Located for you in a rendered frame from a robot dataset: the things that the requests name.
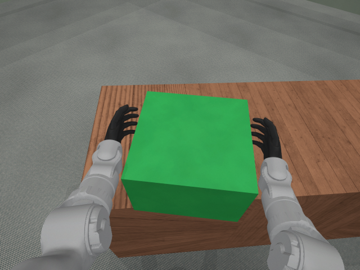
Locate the robot right forearm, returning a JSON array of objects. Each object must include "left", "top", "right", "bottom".
[{"left": 258, "top": 157, "right": 345, "bottom": 270}]

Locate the robot right hand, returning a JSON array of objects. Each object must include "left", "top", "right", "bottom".
[{"left": 250, "top": 118, "right": 282, "bottom": 159}]

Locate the carton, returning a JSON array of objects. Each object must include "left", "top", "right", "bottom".
[{"left": 121, "top": 91, "right": 259, "bottom": 222}]

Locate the pedestal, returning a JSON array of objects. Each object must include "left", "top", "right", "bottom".
[{"left": 81, "top": 79, "right": 360, "bottom": 258}]

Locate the robot left upper arm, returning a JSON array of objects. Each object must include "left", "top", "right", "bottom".
[{"left": 11, "top": 203, "right": 112, "bottom": 270}]

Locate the robot right upper arm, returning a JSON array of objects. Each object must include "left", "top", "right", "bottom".
[{"left": 267, "top": 229, "right": 344, "bottom": 270}]

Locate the robot left hand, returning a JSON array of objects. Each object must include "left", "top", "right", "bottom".
[{"left": 104, "top": 105, "right": 139, "bottom": 143}]

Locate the robot left forearm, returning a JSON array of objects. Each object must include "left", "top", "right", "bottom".
[{"left": 40, "top": 139, "right": 123, "bottom": 252}]

